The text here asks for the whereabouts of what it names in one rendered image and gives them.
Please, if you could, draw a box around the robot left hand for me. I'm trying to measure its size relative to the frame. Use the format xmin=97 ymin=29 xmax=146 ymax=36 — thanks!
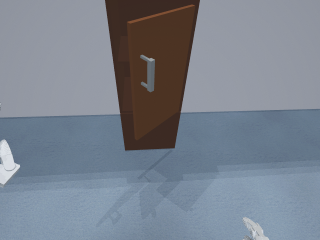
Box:
xmin=0 ymin=103 xmax=20 ymax=188

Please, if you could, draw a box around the robot right hand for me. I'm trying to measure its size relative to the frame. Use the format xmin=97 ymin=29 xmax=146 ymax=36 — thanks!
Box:
xmin=242 ymin=217 xmax=269 ymax=240

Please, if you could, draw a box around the handle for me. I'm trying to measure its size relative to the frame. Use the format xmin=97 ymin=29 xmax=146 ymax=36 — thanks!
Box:
xmin=140 ymin=55 xmax=155 ymax=93

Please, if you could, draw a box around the cupboard door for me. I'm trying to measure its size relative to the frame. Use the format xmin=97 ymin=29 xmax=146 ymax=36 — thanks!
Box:
xmin=127 ymin=4 xmax=195 ymax=140

